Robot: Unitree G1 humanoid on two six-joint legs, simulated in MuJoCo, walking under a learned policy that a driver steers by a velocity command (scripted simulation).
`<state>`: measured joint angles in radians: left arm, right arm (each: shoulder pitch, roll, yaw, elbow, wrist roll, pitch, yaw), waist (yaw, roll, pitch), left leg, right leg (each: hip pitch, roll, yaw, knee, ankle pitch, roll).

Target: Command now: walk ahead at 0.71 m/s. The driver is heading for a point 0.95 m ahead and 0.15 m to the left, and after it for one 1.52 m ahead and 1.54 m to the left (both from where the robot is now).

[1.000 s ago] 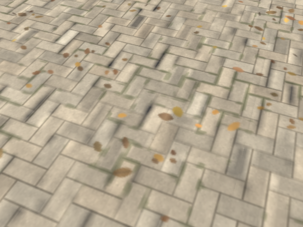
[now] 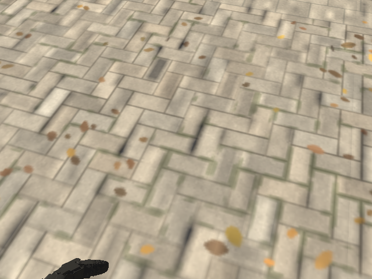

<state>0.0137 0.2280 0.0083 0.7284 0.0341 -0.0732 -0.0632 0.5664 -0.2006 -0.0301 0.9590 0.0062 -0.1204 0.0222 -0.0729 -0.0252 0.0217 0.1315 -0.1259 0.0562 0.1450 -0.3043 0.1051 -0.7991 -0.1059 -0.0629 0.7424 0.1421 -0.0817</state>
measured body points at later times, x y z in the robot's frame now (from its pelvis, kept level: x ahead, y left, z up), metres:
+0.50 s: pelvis +0.27 +0.01 +0.01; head +0.29 +0.02 +0.45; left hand +0.27 +0.26 -0.14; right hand +0.38 -0.22 -0.13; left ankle +0.35 +0.14 -0.72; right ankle +0.31 -0.07 -0.73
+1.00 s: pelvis +0.34 +0.04 +0.02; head +0.34 +0.03 +0.47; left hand +0.36 +0.28 -0.13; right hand +0.32 -0.21 -0.14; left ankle +0.34 +0.13 -0.73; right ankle +0.32 -0.07 -0.70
